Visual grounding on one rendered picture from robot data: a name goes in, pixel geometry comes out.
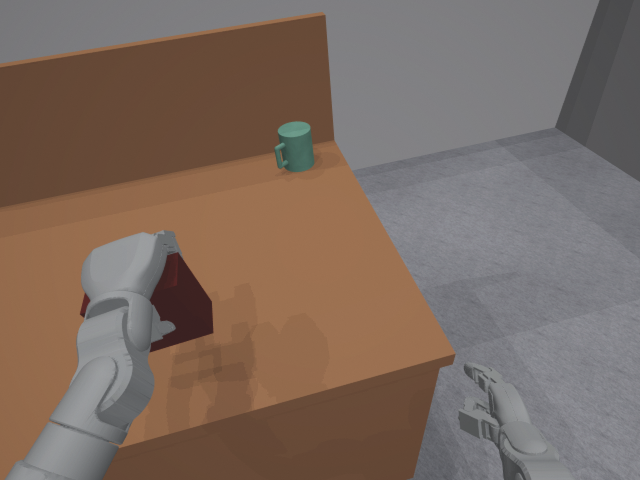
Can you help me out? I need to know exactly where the sponge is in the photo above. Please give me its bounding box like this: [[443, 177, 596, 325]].
[[80, 252, 213, 353]]

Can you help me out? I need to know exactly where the left robot hand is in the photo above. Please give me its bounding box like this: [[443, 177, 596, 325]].
[[81, 230, 184, 343]]

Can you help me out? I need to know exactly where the robot right forearm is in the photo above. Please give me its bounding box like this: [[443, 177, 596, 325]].
[[498, 421, 576, 480]]

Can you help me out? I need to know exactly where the table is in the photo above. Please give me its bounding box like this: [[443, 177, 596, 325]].
[[0, 12, 456, 480]]

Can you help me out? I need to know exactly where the right robot hand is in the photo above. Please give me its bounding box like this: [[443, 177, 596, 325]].
[[458, 362, 532, 449]]

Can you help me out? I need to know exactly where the robot left forearm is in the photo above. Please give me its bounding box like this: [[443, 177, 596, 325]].
[[5, 291, 155, 480]]

